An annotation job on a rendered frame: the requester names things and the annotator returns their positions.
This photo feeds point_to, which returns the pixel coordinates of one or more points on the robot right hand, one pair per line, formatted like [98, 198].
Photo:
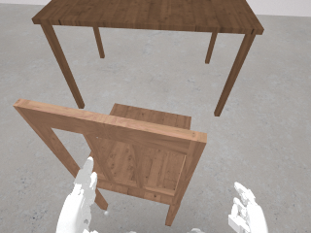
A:
[251, 219]

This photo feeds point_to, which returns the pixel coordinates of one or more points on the table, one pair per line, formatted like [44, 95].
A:
[210, 16]

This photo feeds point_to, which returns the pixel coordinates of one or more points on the robot left hand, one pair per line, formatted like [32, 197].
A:
[76, 206]

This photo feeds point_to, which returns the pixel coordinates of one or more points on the chair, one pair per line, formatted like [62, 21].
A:
[138, 152]

